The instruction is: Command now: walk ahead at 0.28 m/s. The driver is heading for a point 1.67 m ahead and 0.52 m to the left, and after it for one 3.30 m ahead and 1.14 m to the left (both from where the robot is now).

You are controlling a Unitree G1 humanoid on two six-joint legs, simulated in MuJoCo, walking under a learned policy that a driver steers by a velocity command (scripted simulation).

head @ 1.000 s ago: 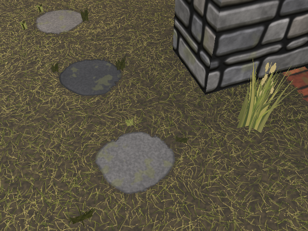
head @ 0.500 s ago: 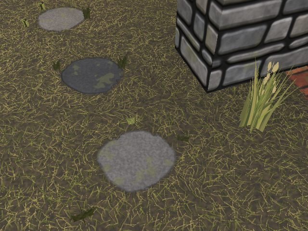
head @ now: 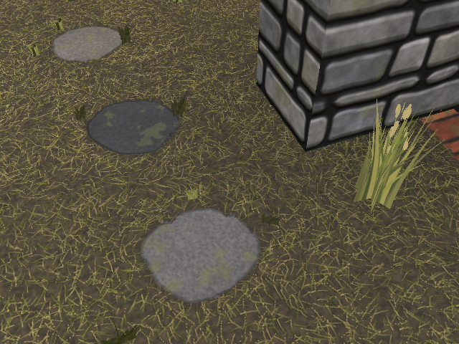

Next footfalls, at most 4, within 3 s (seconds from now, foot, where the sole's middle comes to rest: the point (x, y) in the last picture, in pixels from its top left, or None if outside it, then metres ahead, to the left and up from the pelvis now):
0.46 left None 0.33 0.09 -0.77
0.76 right None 0.26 -0.13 -0.77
2.06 right None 0.51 -0.21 -0.77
2.56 left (227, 311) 0.64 0.04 -0.77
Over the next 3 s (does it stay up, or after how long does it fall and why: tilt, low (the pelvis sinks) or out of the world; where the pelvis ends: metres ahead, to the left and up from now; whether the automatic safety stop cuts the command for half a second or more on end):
stays up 0.60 -0.10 0.00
